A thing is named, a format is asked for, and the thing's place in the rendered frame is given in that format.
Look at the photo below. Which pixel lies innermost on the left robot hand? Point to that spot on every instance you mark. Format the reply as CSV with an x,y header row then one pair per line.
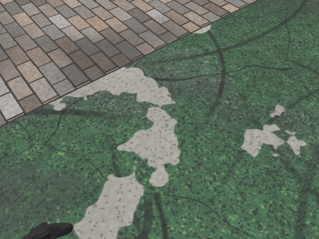
x,y
49,231

